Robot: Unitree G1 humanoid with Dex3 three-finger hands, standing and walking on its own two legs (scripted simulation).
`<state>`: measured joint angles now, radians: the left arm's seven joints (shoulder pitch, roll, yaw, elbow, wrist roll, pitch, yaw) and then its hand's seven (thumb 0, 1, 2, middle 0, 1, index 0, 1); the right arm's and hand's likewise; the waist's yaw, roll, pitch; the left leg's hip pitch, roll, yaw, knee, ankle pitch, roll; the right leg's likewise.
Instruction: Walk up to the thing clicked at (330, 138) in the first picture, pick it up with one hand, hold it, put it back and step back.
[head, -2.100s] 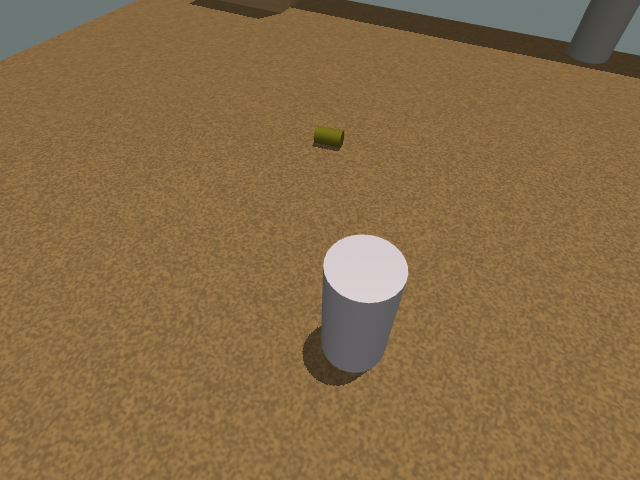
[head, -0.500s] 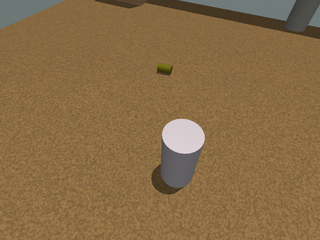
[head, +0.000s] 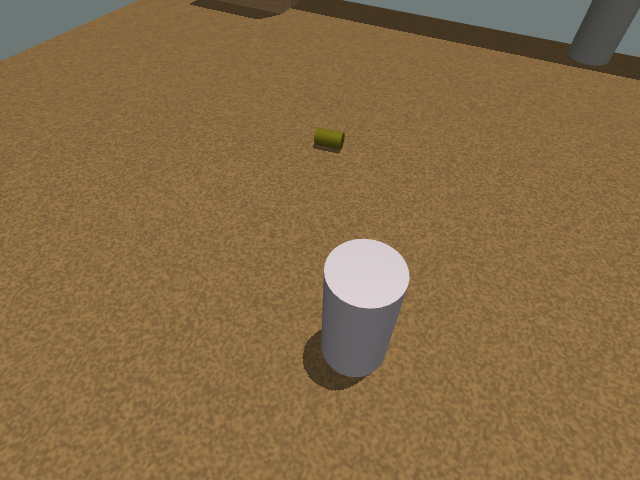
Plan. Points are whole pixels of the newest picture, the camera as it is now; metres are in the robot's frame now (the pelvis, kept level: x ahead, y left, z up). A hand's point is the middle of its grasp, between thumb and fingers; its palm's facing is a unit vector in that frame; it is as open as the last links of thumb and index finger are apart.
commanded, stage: stand
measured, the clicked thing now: (329, 138) +1.78 -0.05 -0.74
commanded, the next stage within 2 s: walk up in 1.62 s
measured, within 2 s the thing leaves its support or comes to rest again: neither
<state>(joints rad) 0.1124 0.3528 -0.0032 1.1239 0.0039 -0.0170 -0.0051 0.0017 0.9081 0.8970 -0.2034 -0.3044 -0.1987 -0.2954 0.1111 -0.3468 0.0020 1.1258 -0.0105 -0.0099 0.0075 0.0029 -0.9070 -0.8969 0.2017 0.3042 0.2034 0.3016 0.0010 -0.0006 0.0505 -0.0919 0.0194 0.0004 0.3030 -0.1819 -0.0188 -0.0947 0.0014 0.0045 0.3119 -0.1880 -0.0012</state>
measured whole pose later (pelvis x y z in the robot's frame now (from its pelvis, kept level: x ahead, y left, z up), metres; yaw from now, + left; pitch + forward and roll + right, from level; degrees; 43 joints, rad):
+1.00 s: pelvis +0.00 +0.00 +0.00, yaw +0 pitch -2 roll +0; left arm 0.12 0.35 0.00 1.13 0.00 -0.02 -0.01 0.00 0.91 0.90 -0.20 -0.30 -0.20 -0.30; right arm 0.12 -0.35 0.01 1.13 -0.01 -0.01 0.01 0.00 -0.91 -0.90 0.20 0.30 0.20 0.30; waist 0.00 0.00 0.05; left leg -0.09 0.02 0.00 0.30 -0.18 -0.02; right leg -0.09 0.00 0.00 0.31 -0.18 0.00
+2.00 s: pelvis -0.02 -0.06 -0.01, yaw +23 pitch -1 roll +2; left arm 0.09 0.38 0.08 0.86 0.04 0.03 -0.02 0.00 0.91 0.90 -0.20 -0.30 -0.20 -0.30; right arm 0.23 -0.42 -0.08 0.85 -0.04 0.05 0.03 0.01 -0.91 -0.90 0.20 0.30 0.20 0.30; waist 0.00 -0.02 0.14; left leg -0.48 -0.01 -0.02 0.96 -0.38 0.00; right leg -0.17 -0.04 -0.10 0.52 -0.33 -0.04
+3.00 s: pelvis -0.01 -0.07 -0.02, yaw +67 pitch -2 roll +1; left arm 0.28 0.44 0.08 0.71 0.04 -0.01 -0.04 0.00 0.90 0.90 -0.21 -0.31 -0.20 -0.30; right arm 0.32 -0.43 -0.07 0.78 -0.02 0.03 0.05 0.01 -0.91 -0.90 0.20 0.30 0.20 0.30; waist 0.05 0.00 0.10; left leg -0.37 0.03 -0.02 0.80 -0.42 -0.03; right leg -0.28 -0.16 -0.21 0.65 -0.33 -0.01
